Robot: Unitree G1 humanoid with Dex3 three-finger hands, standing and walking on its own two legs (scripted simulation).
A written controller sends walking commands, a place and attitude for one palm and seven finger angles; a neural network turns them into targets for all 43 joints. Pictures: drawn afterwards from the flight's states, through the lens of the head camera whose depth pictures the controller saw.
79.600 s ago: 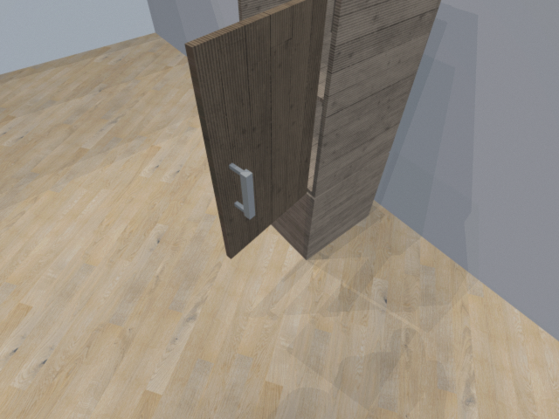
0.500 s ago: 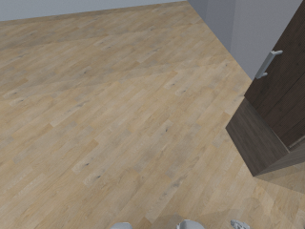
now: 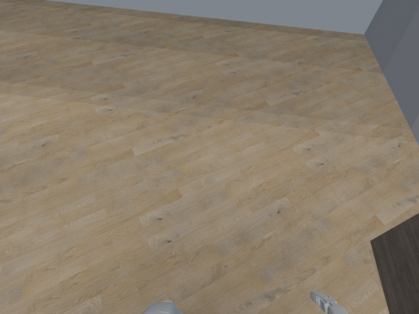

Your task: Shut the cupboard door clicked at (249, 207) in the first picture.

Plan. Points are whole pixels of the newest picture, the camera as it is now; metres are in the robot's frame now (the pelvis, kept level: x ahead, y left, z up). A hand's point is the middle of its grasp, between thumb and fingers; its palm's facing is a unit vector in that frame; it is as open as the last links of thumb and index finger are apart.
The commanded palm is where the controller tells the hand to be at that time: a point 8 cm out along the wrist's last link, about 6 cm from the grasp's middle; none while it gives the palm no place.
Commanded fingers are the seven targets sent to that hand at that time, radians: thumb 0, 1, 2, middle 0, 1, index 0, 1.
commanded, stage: walk to a spot facing it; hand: left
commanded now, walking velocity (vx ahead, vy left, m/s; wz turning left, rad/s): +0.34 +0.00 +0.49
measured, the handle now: out of the picture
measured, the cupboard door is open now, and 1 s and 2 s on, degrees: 5 5 5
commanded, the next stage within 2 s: turn to face it in 0.62 s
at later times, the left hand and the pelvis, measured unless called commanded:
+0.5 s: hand (141, 257) +0.24 +0.17 -0.13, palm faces +0.24 -0.94 -0.24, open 7.4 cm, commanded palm none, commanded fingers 0.00 0.90 0.90 -0.20 -0.30 -0.20 -0.30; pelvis +0.19 -0.03 +0.02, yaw +14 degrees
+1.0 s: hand (121, 253) +0.25 +0.23 -0.16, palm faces +0.42 -0.88 -0.21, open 7.4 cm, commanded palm none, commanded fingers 0.00 0.90 0.90 -0.20 -0.30 -0.20 -0.30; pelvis +0.30 +0.04 +0.01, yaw +20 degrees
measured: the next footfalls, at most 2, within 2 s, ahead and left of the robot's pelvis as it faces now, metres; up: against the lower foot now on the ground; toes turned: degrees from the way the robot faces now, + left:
right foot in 0.36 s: +0.26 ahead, -0.13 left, +0.00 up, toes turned +2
left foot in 0.76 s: +0.35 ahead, +0.15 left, +0.00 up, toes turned +29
